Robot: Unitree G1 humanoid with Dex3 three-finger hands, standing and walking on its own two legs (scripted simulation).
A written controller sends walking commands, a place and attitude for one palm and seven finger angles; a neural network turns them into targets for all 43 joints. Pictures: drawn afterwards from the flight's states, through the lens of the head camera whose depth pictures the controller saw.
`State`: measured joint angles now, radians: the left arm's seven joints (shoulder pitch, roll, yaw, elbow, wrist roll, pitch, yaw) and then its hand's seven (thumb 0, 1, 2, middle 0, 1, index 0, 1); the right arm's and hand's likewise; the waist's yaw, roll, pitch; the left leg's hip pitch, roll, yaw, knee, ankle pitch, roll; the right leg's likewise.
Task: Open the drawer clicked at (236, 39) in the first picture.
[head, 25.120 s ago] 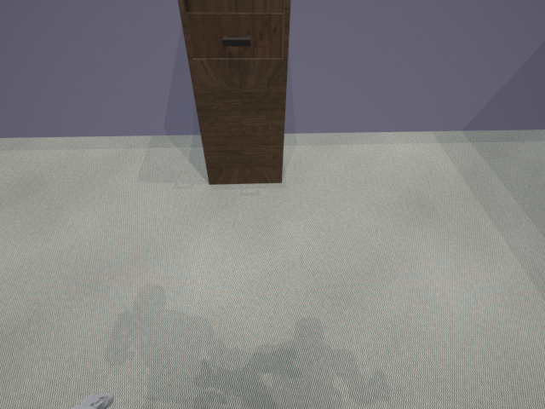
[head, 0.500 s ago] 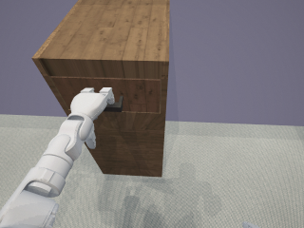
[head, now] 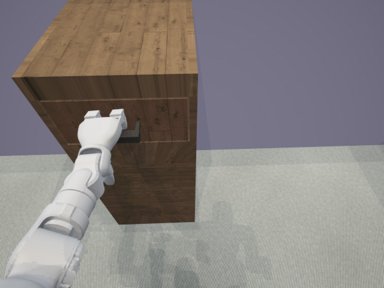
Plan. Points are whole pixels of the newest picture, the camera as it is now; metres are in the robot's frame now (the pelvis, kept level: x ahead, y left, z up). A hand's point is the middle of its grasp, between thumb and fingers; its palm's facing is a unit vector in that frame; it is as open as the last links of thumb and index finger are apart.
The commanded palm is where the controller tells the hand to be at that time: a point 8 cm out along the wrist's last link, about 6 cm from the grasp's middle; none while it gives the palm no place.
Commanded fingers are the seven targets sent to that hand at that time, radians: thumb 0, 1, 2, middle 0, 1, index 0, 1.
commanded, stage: lower the fingers behind the handle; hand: left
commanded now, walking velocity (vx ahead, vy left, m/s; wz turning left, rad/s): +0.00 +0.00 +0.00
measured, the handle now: (120, 131) +0.49 +0.19 +0.02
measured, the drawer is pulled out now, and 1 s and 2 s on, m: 0.00 0.00 0.00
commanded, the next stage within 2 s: lift the fingers back up to retry in 0.74 s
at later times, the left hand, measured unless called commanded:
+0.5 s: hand (110, 150) +0.43 +0.20 +0.02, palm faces +0.01 +0.00 -1.00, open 13.9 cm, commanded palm +0.40 +0.18 +0.06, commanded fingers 0.00 -0.50 0.30 -0.30 -1.20 -0.30 -1.20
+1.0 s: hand (110, 150) +0.42 +0.20 +0.02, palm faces +0.00 -0.03 -1.00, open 14.1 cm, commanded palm +0.40 +0.18 +0.08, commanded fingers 0.00 -0.50 0.30 -0.30 -1.20 -0.30 -1.20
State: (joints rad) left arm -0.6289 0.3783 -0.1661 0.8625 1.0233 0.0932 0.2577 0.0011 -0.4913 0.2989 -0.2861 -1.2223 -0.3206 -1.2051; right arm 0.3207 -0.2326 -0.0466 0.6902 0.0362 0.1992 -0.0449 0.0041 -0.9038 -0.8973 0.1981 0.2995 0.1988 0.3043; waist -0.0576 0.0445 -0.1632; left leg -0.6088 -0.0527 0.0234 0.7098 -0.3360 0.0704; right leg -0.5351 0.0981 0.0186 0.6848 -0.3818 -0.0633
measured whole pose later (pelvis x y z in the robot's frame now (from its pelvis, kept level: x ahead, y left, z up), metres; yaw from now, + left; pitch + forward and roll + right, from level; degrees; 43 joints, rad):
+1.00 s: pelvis -0.02 +0.01 -0.01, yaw +0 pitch +15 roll -2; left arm -0.68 0.34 -0.21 0.89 1.04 0.12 0.32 0.00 -0.49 0.30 -0.18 -1.23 -0.29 -1.17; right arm 0.32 -0.24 -0.06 0.67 0.03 0.20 -0.03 0.00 -0.90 -0.90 0.20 0.30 0.20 0.30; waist -0.06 0.05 -0.18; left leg -0.72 -0.06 0.02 0.81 -0.35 0.09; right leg -0.64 0.09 0.01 0.77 -0.40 -0.05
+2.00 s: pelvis +0.00 -0.03 +0.01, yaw +1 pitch +9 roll +1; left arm -0.57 0.40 -0.19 0.68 0.97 0.14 0.15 0.00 -0.49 0.30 -0.32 -1.20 -0.32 -1.21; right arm 0.20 -0.24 -0.02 0.68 0.06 0.20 -0.05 0.00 -0.90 -0.90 0.20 0.30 0.20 0.30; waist -0.01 0.05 -0.13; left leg -0.47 -0.05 0.00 0.60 -0.29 0.03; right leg -0.41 0.10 0.01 0.60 -0.35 -0.10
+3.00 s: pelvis +0.00 +0.01 +0.01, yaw +2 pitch +9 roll -1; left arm -0.50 0.31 -0.34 0.51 0.93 0.06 0.06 0.00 -0.49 0.30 -0.32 -1.20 -0.32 -1.20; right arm 0.23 -0.25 -0.04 0.67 0.04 0.18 -0.06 0.01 -0.90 -0.90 0.20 0.30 0.20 0.30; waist -0.02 0.05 -0.11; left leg -0.48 -0.08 0.00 0.63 -0.30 0.08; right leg -0.40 0.07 0.00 0.62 -0.37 -0.05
